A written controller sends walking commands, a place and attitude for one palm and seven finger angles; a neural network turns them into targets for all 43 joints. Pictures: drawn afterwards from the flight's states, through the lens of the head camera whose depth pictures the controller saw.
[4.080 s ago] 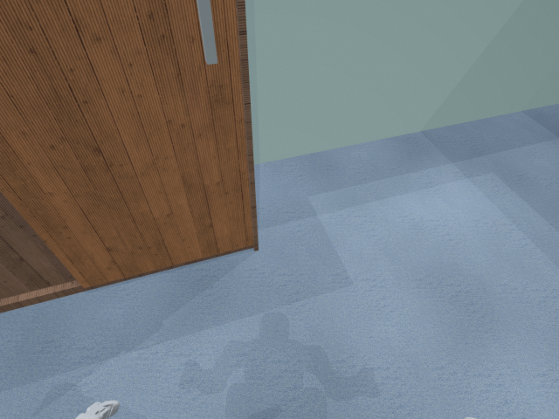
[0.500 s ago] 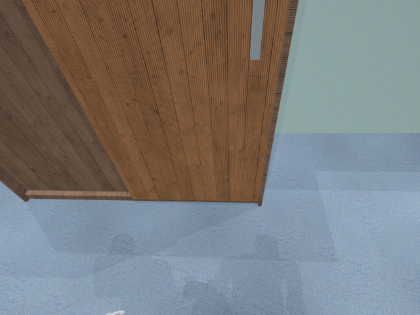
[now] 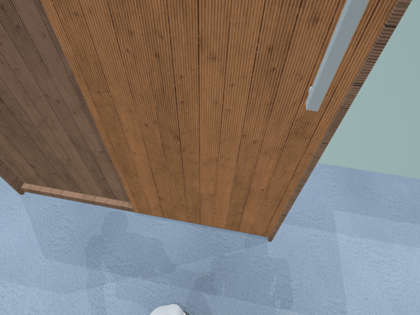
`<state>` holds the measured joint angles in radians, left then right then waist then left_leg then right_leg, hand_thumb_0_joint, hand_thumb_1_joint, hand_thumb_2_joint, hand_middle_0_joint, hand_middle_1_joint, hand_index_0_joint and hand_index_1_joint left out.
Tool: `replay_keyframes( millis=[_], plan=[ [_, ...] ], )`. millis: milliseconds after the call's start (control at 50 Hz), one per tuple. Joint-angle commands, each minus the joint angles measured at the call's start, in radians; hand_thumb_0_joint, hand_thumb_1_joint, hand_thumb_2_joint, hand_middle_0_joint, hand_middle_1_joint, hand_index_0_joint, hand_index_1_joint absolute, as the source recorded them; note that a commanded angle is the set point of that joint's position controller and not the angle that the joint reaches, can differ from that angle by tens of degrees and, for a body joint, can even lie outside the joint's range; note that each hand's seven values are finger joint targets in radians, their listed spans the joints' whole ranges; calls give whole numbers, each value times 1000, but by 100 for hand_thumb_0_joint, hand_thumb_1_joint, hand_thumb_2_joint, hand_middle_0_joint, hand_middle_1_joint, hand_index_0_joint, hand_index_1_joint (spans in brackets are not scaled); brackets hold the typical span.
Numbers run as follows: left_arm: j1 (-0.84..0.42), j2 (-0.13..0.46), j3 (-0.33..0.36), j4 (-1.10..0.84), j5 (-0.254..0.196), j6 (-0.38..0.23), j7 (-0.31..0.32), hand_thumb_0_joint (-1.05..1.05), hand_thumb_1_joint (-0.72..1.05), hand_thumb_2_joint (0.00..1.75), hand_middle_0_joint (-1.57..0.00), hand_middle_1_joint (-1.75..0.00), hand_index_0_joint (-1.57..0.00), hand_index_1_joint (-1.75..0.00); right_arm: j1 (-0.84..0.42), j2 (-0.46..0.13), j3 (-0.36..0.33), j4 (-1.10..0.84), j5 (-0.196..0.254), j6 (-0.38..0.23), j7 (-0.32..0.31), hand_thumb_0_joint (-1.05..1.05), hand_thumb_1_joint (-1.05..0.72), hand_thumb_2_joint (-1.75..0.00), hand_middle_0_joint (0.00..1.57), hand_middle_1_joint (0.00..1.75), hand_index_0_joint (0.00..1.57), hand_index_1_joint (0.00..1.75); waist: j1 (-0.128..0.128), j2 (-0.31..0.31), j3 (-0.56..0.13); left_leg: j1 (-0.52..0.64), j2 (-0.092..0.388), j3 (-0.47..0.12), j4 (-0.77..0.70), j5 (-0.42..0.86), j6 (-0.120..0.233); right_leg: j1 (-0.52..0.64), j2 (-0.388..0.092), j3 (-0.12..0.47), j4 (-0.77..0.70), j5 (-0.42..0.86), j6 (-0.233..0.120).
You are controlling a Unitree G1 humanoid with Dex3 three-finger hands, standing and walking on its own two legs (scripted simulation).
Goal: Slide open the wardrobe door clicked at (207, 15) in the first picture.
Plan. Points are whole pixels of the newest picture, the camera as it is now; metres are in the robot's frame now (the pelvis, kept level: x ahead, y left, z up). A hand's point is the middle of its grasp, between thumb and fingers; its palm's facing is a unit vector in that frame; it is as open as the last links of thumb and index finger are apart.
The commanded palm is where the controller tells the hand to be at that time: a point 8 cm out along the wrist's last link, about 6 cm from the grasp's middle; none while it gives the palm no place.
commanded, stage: come to a stop and stand still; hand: right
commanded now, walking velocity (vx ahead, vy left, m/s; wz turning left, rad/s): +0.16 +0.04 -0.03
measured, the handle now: (337, 36) +0.55 -0.14 +0.26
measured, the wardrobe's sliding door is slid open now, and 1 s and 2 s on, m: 0.00 0.00 0.00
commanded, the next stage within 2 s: look again from close up in 1.76 s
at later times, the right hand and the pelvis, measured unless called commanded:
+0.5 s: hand out of the picture +0.10 -0.21 -0.19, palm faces +0.12 +0.97 -0.19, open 7.3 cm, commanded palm none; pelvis +0.06 -0.02 -0.01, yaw -2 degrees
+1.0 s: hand out of the picture +0.01 -0.17 -0.16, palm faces +0.05 +0.97 -0.22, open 7.4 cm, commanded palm none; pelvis +0.00 +0.01 +0.01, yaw +0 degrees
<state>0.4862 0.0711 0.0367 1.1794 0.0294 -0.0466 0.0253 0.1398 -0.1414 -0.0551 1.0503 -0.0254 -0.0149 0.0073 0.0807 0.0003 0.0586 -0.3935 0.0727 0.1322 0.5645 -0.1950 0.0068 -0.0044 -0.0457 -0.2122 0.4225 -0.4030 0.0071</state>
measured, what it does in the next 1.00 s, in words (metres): steps on the spot: left foot, then right foot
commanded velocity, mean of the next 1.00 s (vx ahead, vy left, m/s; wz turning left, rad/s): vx -0.05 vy -0.01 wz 0.00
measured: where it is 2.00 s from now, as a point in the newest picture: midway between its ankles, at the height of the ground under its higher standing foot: outside the picture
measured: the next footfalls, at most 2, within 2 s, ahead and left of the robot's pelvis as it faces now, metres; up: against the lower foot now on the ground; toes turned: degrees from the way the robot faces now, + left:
left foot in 0.02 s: +0.12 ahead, +0.12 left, +0.00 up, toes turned +9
right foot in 0.46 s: +0.13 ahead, -0.12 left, +0.00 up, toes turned -6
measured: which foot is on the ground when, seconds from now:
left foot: up 0.00-0.00, down 0.02-0.48, up 0.50-0.94, down 0.96-1.00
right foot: down 0.00-0.02, up 0.04-0.44, down 0.46-0.96, up 0.98-1.00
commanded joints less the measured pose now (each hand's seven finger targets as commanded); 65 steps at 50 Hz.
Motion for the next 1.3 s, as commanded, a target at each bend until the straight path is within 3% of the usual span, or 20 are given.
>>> replay_keyframes(
  millis=[0,20,100,160,300,400,420,440,460,500,640,800,900,920,940,960,1020,1080,1200,1280],
  plan=[
    [38,82,10,-67,-24,-18,-7,0,90,90,-20,-30,-20,-30,386,-219,-48,59,-3,-52,-23,0,-90,-90,20,30,20,30,-176,266,-226,632,329,-430,-176,345,182,-479,1,8,575,-69,-6],
    [-6,115,13,-81,-23,-3,0,0,90,90,-20,-30,-20,-30,386,-227,-44,60,13,-49,-27,0,-90,-90,20,30,20,30,-176,174,-211,559,373,-460,-234,386,243,-508,1,122,732,-217,-17],
    [-40,42,3,-51,-21,32,9,0,90,90,-20,-30,-20,-30,104,-80,-5,-7,5,-43,-52,0,-90,-90,20,30,20,30,-69,-6,-56,183,269,-202,-247,626,179,-384,-76,202,622,-60,14],
    [-40,35,5,-63,-26,72,6,0,90,90,-20,-30,-20,-30,87,-109,-8,-31,-1,-27,-62,0,-90,-90,20,30,20,30,-63,68,-70,155,242,-116,-202,722,165,-341,-40,166,479,-29,34],
    [-197,123,35,-171,-16,94,-6,0,90,90,-20,-30,-20,-30,77,-178,-42,-70,-8,9,-63,0,-90,-90,20,30,20,30,-91,162,-76,196,280,-169,-171,667,201,-395,-12,188,450,-30,47],
    [-180,143,33,-190,-16,74,-8,0,90,90,-20,-30,-20,-30,45,-191,-44,-89,-4,24,-54,0,-90,-90,20,30,20,30,-57,152,-111,170,202,-121,-66,422,117,-221,-1,151,126,210,36],
    [-163,177,35,-186,-12,62,-7,0,90,90,-20,-30,-20,-30,69,-168,-37,-91,3,30,-52,0,-90,-90,20,30,20,30,-53,45,-142,123,151,-95,21,280,67,-114,-48,182,13,386,22],
    [-170,259,45,-208,-5,48,-4,0,90,90,-20,-30,-20,-30,125,-110,-25,-101,12,38,-49,0,-90,-90,20,30,20,30,-66,-232,-157,1,25,-25,148,-92,-11,-64,-259,419,-50,732,-56],
    [-200,302,48,-228,-5,53,3,0,90,90,-20,-30,-20,-30,129,-103,-17,-101,13,43,-53,0,-90,-90,20,30,20,30,-63,-309,-141,-1,-44,-78,326,-421,-34,-147,-366,502,-90,915,-159],
    [-273,269,36,-247,-3,46,22,0,90,90,-20,-30,-20,-30,126,-121,-25,-84,4,59,-53,0,-90,-90,20,30,20,30,-83,-241,-94,7,-37,-190,486,-371,-24,-265,-319,437,-132,685,-173],
    [-243,256,33,-225,-9,40,34,0,90,90,-20,-30,-20,-30,182,-137,-35,-41,1,65,-27,0,-90,-90,20,30,20,30,-69,-110,-129,-88,-43,-195,535,-206,-62,-80,-272,357,-149,469,-144],
    [-204,260,45,-180,2,52,14,0,90,90,-20,-30,-20,-30,150,-87,-7,-37,1,64,-15,0,-90,-90,20,30,20,30,-36,-201,-54,63,-36,-102,178,-297,-37,-179,-234,402,-262,-1,-130],
    [-227,242,49,-149,-2,66,-3,0,90,90,-20,-30,-20,-30,359,-75,3,52,8,42,-22,0,-90,-90,20,30,20,30,-121,-149,-57,387,-78,-16,-245,-136,-1,-347,-108,282,-243,-162,-30],
    [-221,187,39,-148,-11,70,-6,0,90,90,-20,-30,-20,-30,386,-115,-4,59,-1,34,-29,0,-90,-90,20,30,20,30,-132,-13,-49,413,28,-130,-353,-227,24,-418,-45,212,-103,-143,9],
    [-230,124,23,-167,-20,74,-10,0,90,90,-20,-30,-20,-30,354,-185,-13,45,-9,27,-36,0,-90,-90,20,30,20,30,-121,230,25,302,228,-414,-506,-532,92,-512,39,135,118,-82,40],
    [-266,162,32,-186,-6,82,-15,0,90,90,-20,-30,-20,-30,251,-210,-10,0,-2,29,-41,0,-90,-90,20,30,20,30,-116,202,115,93,330,-486,-575,-620,130,-510,11,174,252,-55,32],
    [-177,166,37,-131,2,89,-32,0,90,90,-20,-30,-20,-30,139,-160,-3,-23,7,-4,-45,0,-90,-90,20,30,20,30,-59,157,154,24,230,-355,-537,-412,89,-474,-2,204,434,112,19],
    [-120,154,29,-112,-1,71,-36,0,90,90,-20,-30,-20,-30,231,-112,13,6,10,-24,-39,0,-90,-90,20,30,20,30,-77,139,129,210,170,-211,-433,-95,55,-544,-3,170,461,180,39],
    [-215,159,22,-155,-6,68,-23,0,90,90,-20,-30,-20,-30,355,-98,8,49,3,-28,-51,0,-90,-90,20,30,20,30,-135,179,44,390,241,-248,-304,344,119,-578,-21,167,423,82,57],
    [-248,123,9,-158,-19,61,-18,0,90,90,-20,-30,-20,-30,326,-111,4,56,-6,-18,-56,0,-90,-90,20,30,20,30,-130,209,7,345,222,-213,-233,486,126,-422,-3,134,241,36,44]
  ],
)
